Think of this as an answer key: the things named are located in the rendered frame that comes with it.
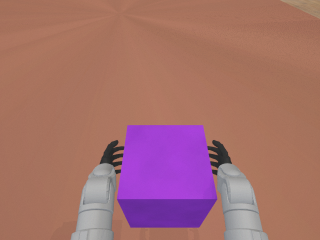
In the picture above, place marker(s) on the carton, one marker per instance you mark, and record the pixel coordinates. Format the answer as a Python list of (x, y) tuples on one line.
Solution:
[(166, 178)]

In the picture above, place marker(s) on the robot right forearm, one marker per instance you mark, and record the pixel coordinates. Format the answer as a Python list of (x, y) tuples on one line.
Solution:
[(239, 205)]

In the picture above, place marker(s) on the robot left forearm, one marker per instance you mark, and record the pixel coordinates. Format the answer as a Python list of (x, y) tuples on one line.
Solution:
[(96, 207)]

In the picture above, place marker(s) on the left robot hand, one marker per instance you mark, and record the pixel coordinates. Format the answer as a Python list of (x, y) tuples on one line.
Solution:
[(108, 156)]

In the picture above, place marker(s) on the right robot hand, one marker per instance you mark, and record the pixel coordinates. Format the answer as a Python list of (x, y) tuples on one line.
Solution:
[(222, 157)]

